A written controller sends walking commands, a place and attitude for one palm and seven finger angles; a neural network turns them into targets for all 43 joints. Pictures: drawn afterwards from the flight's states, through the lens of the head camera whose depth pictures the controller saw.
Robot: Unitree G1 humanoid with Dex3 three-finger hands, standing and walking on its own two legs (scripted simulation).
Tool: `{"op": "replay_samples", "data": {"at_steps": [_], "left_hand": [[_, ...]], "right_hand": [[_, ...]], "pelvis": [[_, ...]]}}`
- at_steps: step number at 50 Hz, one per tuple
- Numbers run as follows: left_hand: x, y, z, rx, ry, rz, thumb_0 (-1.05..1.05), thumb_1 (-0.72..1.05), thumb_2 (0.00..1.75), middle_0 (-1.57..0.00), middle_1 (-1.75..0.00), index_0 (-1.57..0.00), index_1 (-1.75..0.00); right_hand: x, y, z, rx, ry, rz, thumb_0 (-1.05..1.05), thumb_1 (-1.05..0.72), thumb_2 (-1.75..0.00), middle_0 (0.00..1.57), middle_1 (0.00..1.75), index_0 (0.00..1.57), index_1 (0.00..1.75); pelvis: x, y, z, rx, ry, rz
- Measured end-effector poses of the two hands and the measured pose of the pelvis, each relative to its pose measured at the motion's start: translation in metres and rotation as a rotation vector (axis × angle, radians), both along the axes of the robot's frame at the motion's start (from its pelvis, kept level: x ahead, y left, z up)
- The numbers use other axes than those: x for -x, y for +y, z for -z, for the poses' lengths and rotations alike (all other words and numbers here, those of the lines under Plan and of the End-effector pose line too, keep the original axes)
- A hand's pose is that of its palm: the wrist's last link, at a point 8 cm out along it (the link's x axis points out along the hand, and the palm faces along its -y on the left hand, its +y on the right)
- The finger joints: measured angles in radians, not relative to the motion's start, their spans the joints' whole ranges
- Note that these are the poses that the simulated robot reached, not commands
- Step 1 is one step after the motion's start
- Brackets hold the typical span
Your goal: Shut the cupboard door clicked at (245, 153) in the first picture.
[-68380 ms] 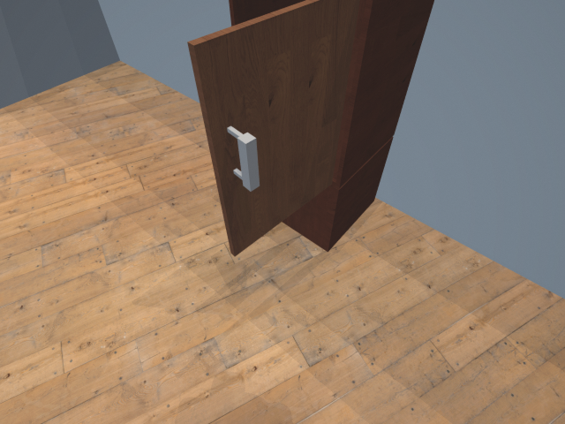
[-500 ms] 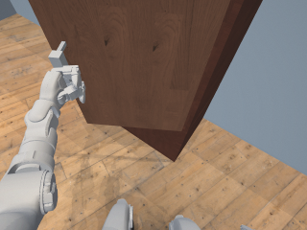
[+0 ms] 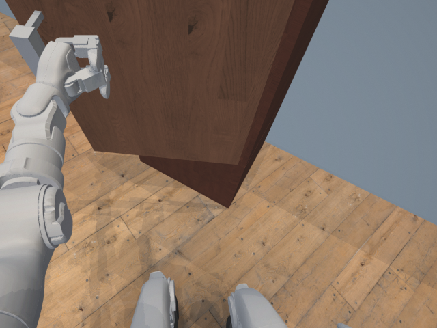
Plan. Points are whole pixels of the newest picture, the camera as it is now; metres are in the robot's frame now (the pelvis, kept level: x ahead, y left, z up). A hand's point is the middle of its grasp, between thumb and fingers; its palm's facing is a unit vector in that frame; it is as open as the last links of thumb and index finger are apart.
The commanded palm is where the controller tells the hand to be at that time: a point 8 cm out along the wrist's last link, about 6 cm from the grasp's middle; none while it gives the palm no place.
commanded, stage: push the door shut along its arc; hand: left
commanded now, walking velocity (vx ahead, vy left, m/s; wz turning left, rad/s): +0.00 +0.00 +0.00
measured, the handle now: (48, 57) +0.57 +0.25 +0.12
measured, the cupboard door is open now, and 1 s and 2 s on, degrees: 25 13 13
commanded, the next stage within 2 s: pull the fist back off the door in 0.66 s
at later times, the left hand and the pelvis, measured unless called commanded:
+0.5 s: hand (108, 60) +0.56 +0.15 +0.12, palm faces -0.30 -0.95 -0.01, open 2.9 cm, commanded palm +0.58 +0.16 +0.12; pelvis +0.01 +0.00 -0.01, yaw -1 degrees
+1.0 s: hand (126, 48) +0.60 +0.13 +0.11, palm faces +0.16 -0.99 -0.01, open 2.9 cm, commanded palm +0.57 +0.14 +0.12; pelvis +0.00 +0.00 -0.02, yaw -1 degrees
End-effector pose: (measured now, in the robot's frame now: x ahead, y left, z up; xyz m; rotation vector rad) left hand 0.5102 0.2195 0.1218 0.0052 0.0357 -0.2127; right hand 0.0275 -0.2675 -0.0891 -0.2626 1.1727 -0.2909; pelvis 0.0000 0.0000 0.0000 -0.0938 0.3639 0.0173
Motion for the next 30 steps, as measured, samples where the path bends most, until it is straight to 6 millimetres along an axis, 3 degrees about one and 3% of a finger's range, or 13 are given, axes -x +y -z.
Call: {"op": "replay_samples", "data": {"at_steps": [6, 14, 30], "left_hand": [[-0.021, -0.005, -0.001, 0.007, -0.003, 0.021, 0.01, 0.89, 0.90, -1.30, -1.50, -1.30, -1.50], [-0.030, 0.000, 0.001, -0.013, 0.011, 0.053, -0.03, 0.84, 0.90, -1.30, -1.50, -1.30, -1.50], [-0.048, -0.013, -0.002, -0.019, 0.021, 0.103, -0.01, 0.94, 0.97, -1.30, -1.50, -1.30, -1.50]], "right_hand": [[0.019, 0.000, 0.005, -0.004, 0.043, 0.048, 0.01, -0.90, -0.90, 0.20, 0.30, 0.20, 0.30], [0.034, 0.002, 0.009, -0.015, 0.119, 0.071, 0.01, -0.90, -0.90, 0.20, 0.30, 0.20, 0.30], [0.014, -0.006, 0.009, 0.050, 0.095, 0.008, 0.01, -0.90, -0.90, 0.20, 0.30, 0.20, 0.30]], "pelvis": [[-0.003, -0.001, 0.006, 0.001, 0.031, 0.021], [-0.009, -0.003, 0.009, 0.004, 0.049, 0.024], [-0.006, -0.001, 0.017, 0.028, 0.079, -0.002]]}}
